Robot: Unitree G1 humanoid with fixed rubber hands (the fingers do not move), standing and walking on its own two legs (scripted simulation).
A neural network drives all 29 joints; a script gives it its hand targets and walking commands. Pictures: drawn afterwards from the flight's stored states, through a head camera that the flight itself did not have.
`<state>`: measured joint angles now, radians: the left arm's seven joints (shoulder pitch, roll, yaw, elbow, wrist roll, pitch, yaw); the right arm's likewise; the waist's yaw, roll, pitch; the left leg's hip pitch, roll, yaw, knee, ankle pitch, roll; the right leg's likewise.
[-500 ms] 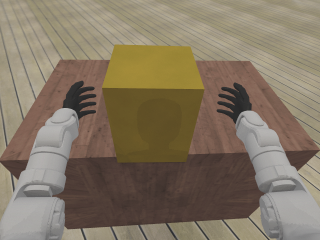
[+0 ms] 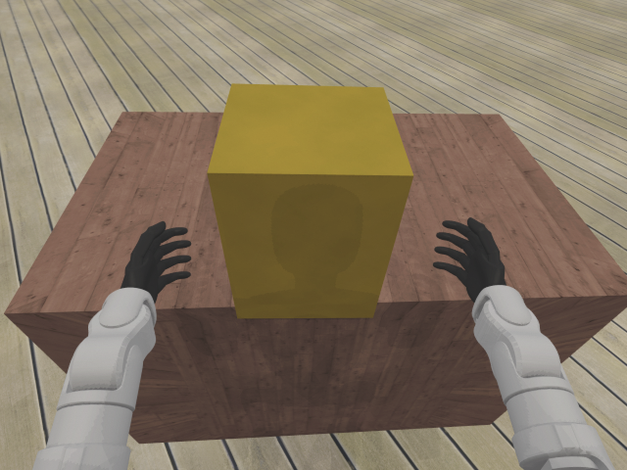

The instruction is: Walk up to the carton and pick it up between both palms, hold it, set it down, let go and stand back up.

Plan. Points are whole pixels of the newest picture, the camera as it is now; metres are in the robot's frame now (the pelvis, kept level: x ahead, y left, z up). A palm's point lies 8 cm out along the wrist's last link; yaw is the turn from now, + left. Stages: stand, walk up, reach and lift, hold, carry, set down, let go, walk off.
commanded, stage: set down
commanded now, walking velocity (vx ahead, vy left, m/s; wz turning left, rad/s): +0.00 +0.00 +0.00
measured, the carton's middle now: (307, 208) +0.47 -0.01 +0.08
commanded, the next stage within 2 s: let go in 1.54 s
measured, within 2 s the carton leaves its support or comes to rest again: neither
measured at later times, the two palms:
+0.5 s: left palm (131, 358) +0.26 +0.21 +0.04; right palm (480, 344) +0.26 -0.22 +0.04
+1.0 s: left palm (122, 411) +0.22 +0.22 -0.01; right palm (479, 396) +0.21 -0.22 -0.01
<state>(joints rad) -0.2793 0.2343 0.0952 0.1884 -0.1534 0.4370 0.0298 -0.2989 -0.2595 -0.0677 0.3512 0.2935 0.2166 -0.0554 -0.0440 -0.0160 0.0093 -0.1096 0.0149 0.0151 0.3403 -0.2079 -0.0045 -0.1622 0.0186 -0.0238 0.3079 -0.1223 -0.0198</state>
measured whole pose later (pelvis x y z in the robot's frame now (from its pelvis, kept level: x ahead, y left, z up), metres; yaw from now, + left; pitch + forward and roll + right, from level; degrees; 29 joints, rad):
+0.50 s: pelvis +0.00 +0.00 +0.00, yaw -1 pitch -2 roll +0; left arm 0.02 0.23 0.01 0.16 -0.20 0.20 0.04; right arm 0.04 -0.17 -0.09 0.18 0.20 0.12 -0.04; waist 0.02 0.00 0.02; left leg -0.08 0.01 0.03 0.32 -0.20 0.00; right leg -0.15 0.02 0.00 0.32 -0.13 -0.02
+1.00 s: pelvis +0.03 +0.01 +0.00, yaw -1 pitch -2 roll -1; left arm 0.29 0.23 -0.03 0.11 -0.14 0.12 0.04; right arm 0.30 -0.22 -0.03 0.20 0.17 -0.02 0.00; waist 0.02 0.01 0.05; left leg -0.03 0.02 0.03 0.32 -0.25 0.01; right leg -0.09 0.03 0.01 0.28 -0.15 -0.01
